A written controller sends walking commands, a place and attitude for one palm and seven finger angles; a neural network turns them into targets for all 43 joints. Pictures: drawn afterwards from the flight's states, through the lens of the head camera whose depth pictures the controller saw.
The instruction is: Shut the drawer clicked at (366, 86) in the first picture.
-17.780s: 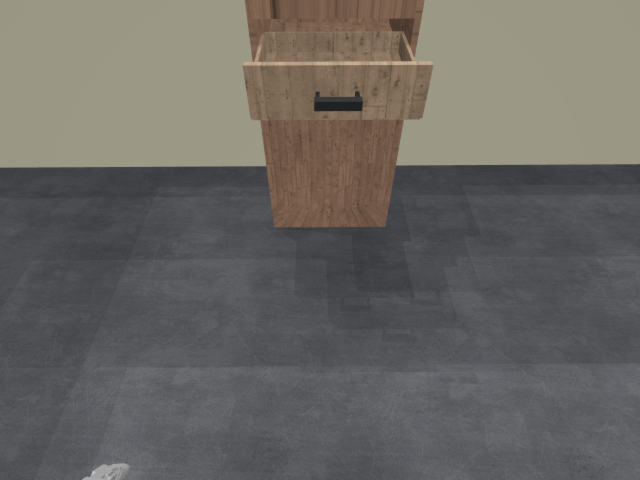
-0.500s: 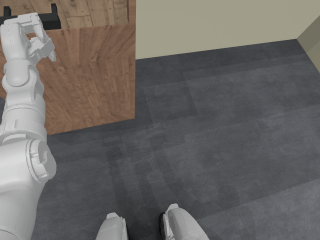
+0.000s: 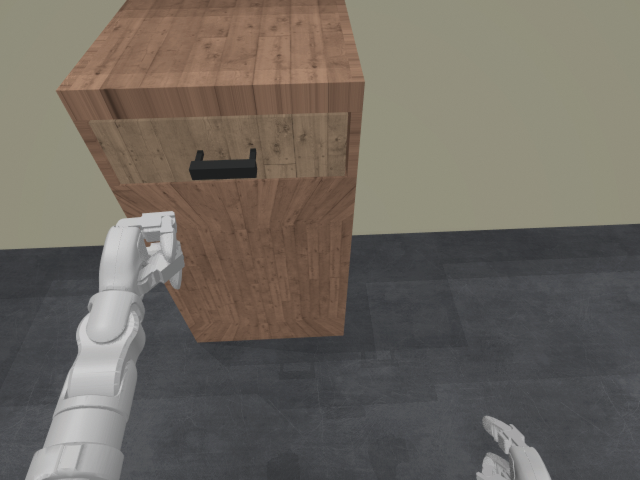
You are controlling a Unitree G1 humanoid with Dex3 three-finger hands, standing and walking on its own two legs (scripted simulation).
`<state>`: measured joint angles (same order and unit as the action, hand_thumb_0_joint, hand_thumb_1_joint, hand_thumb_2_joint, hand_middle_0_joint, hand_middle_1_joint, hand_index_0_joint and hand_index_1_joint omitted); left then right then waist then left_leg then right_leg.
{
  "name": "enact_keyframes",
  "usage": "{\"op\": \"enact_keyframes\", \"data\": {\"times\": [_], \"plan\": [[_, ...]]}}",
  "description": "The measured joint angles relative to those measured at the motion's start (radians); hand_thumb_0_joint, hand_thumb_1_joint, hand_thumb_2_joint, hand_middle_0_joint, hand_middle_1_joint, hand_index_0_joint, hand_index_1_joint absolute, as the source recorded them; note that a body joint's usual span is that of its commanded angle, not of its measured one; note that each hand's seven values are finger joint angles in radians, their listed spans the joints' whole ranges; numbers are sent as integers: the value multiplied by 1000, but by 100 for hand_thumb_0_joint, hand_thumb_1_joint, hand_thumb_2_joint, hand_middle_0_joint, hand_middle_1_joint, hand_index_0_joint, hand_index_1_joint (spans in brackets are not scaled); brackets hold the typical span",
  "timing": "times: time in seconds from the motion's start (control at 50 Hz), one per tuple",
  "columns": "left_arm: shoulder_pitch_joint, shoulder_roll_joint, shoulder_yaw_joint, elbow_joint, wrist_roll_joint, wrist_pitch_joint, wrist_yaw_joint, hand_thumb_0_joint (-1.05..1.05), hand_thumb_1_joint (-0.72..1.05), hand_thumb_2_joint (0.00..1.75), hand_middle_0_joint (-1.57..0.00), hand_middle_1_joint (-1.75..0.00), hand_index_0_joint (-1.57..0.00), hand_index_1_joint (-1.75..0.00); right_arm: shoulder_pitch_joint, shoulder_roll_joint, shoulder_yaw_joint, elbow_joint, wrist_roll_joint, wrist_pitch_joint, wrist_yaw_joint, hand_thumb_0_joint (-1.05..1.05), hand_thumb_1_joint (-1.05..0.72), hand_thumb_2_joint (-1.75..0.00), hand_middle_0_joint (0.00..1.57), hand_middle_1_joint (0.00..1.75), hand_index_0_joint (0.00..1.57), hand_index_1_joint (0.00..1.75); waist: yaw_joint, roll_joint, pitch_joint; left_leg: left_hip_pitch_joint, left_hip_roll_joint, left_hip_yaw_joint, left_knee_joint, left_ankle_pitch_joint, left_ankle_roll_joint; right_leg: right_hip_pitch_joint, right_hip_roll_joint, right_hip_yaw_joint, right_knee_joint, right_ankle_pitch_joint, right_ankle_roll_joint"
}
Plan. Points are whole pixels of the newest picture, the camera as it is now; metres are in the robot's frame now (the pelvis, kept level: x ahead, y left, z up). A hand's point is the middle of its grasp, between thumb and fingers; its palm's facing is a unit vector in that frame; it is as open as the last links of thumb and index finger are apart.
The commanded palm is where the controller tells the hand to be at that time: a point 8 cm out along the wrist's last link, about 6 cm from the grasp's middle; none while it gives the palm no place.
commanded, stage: draw the hand back to the body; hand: left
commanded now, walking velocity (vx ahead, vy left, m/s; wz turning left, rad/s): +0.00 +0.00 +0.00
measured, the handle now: (225, 161) +0.63 +0.20 +0.03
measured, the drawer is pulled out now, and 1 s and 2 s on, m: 0.00 0.00 0.00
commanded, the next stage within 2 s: step back with the hand held close in 0.78 s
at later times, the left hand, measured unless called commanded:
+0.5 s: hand (71, 358) +0.20 +0.22 +0.16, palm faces +0.36 -0.87 -0.34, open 3.3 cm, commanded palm +0.14 +0.26 +0.18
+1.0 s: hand (14, 389) +0.17 +0.24 +0.18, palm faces +0.41 -0.81 -0.41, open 3.2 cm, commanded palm +0.11 +0.27 +0.19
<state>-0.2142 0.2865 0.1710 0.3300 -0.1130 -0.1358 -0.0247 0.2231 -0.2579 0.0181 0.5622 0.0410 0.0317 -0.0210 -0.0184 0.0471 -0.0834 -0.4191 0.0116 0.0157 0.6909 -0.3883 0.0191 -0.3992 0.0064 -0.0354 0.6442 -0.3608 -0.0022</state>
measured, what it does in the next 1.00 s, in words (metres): stands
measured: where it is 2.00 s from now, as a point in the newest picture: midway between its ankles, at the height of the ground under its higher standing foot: outside the picture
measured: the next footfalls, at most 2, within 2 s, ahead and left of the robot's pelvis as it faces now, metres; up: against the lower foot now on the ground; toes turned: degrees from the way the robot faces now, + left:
none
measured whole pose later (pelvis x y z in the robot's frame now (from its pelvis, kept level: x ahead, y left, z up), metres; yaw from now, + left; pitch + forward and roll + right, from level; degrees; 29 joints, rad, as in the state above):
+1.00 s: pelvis -0.02 -0.01 +0.02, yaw +0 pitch -4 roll -1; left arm 0.51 0.33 0.32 -0.43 -0.05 -0.16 0.10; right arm 0.18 -0.23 0.04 0.61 -0.01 -0.09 -0.07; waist 0.04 0.07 0.02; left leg -0.12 0.02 0.01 0.43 -0.24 0.01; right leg -0.08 0.02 -0.04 0.34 -0.20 -0.01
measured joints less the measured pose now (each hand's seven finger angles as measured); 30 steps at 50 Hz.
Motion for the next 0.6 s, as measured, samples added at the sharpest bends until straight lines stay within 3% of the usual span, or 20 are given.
{"op": "enact_keyframes", "data": {"times": [0.1,0.22,0.38,0.6], "plan": [[96,8,-35,-115,37,53,70,1,90,90,-140,-160,-140,-160,-52,11,24,-2,0,2,-31,1,-91,-90,20,30,20,30,29,-1,41,124,-9,4,-106,55,-2,115,-6,3,-86,44,-3],[222,8,-26,-271,45,78,102,1,90,90,-140,-160,-140,-160,-72,21,45,6,-13,-22,-44,1,-91,-90,20,30,20,30,53,5,79,237,-9,0,-208,107,-7,226,-5,0,-181,90,-7],[426,14,13,-479,45,70,105,1,90,90,-140,-160,-140,-160,-57,27,45,35,-34,-47,-43,1,-91,-90,20,30,20,30,67,17,105,318,-4,-3,-280,142,-13,310,2,-4,-259,128,-13],[707,37,95,-745,49,34,117,1,89,90,-140,-160,-140,-160,-17,15,12,62,-46,-104,-47,1,-91,-90,20,30,20,30,77,36,107,342,7,-3,-287,144,-16,346,14,-3,-293,144,-15]]}}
